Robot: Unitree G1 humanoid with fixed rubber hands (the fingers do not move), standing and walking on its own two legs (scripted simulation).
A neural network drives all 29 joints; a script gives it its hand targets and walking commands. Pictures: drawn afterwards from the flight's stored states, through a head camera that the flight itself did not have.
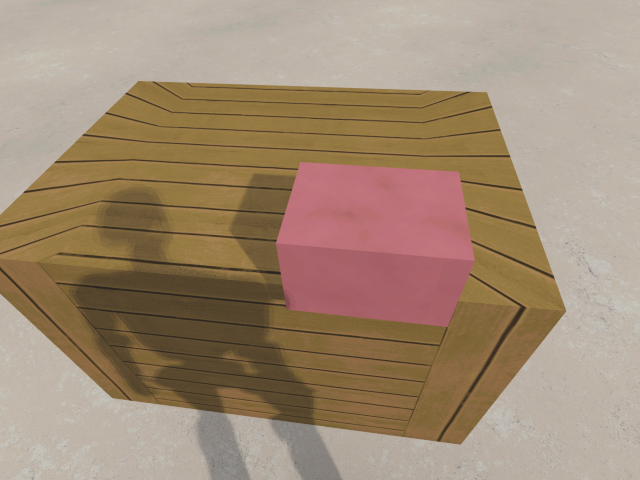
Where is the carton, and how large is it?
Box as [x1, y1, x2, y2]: [276, 162, 474, 326]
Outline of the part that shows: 300,162 276,241 286,308 447,326 474,261 458,172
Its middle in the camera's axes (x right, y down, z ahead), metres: +0.09 +0.01 +0.62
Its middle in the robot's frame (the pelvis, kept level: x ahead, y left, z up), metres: +0.48 -0.05 +0.01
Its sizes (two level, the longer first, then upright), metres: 0.259 0.188 0.161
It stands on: a pedestal, 0.71 m high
